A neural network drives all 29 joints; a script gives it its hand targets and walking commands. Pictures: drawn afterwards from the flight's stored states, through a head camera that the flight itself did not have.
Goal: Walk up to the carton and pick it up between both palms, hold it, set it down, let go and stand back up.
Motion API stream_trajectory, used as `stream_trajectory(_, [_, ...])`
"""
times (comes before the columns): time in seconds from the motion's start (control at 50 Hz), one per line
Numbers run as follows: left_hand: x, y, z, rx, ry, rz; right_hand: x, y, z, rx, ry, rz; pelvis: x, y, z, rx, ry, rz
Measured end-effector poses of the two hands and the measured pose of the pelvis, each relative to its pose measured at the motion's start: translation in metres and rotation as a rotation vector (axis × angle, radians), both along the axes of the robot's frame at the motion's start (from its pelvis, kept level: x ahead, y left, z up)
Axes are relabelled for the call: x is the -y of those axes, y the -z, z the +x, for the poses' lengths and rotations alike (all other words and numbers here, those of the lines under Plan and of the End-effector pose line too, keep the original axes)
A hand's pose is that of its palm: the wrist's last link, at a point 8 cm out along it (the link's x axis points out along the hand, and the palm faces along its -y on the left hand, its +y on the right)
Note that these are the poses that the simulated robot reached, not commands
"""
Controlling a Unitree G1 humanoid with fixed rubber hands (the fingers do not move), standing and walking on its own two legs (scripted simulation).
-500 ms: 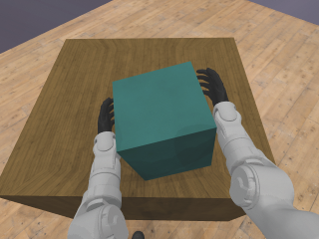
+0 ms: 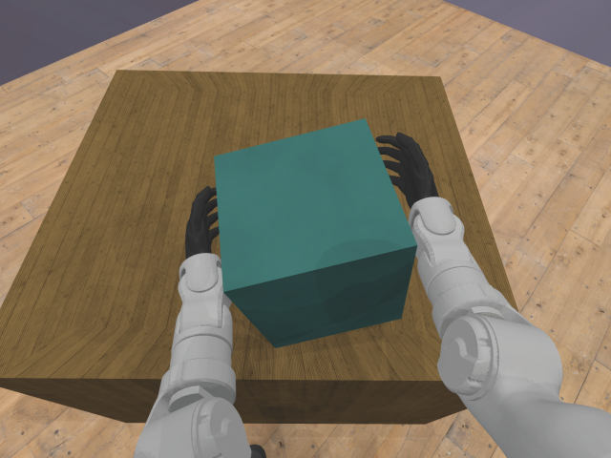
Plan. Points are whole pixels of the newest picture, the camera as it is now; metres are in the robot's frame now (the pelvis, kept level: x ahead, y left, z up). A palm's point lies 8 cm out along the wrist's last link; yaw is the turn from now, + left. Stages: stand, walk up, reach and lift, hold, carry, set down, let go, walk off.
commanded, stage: set down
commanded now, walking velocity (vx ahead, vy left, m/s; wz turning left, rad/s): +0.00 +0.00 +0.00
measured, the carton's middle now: (315, 244) +0.40 +0.05 +0.00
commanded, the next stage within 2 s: none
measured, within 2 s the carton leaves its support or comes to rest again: rests again in 0.96 s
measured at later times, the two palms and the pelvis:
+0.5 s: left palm (208, 247) +0.35 +0.19 +0.03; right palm (423, 194) +0.45 -0.09 +0.07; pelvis +0.00 +0.00 +0.00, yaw +0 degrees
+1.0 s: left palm (215, 253) +0.35 +0.19 +0.01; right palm (427, 210) +0.44 -0.10 +0.05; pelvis +0.00 +0.00 +0.00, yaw -1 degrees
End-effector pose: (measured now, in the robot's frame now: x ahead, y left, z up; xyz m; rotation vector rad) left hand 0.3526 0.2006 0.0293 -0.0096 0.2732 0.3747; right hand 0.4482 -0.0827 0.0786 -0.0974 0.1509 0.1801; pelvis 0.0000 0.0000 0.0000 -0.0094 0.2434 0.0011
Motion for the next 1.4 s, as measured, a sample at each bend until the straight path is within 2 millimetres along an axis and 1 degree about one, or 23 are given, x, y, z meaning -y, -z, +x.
stream_trajectory(0.3, [0.008,0.001,0.002,0.013,-0.011,-0.015,0.009,0.008,0.002,-0.002,-0.008,-0.01,0.005,0.0,0.004,0.0,0.003,0.007])
stream_trajectory(0.84, [0.007,0.004,0.002,0.03,-0.008,-0.016,0.008,0.006,0.0,-0.003,0.0,-0.013,0.002,0.001,0.002,-0.004,0.001,0.006])
stream_trajectory(0.92, [0.01,0.007,0.002,0.021,0.006,0.006,0.014,0.015,-0.002,-0.03,0.023,-0.008,0.002,0.002,0.001,-0.012,0.003,0.004])
stream_trajectory(1.06, [0.019,0.025,0.001,-0.029,0.029,-0.005,0.028,0.046,-0.008,-0.132,0.052,-0.029,0.003,0.006,-0.008,-0.062,0.02,-0.007])
stream_trajectory(1.12, [0.014,0.034,-0.003,-0.055,0.019,-0.013,0.027,0.057,-0.009,-0.152,0.034,-0.037,0.003,0.01,-0.012,-0.094,0.026,-0.01])
stream_trajectory(1.18, [0.002,0.035,-0.006,-0.053,-0.009,-0.009,0.026,0.059,-0.006,-0.136,0.029,-0.025,0.002,0.014,-0.014,-0.131,0.023,-0.013])
stream_trajectory(1.32, [-0.032,0.023,-0.004,-0.016,-0.037,0.018,0.025,0.047,0.006,-0.093,0.016,-0.027,-0.002,0.023,-0.019,-0.171,0.004,-0.019])
stream_trajectory(1.36, [-0.037,0.022,-0.003,-0.015,-0.03,0.015,0.028,0.044,0.008,-0.096,0.022,-0.039,-0.003,0.024,-0.02,-0.171,-0.003,-0.021])
stream_trajectory(1.4, [-0.037,0.023,-0.003,-0.018,-0.008,0.016,0.035,0.042,0.008,-0.1,0.035,-0.046,-0.003,0.025,-0.02,-0.17,-0.012,-0.025])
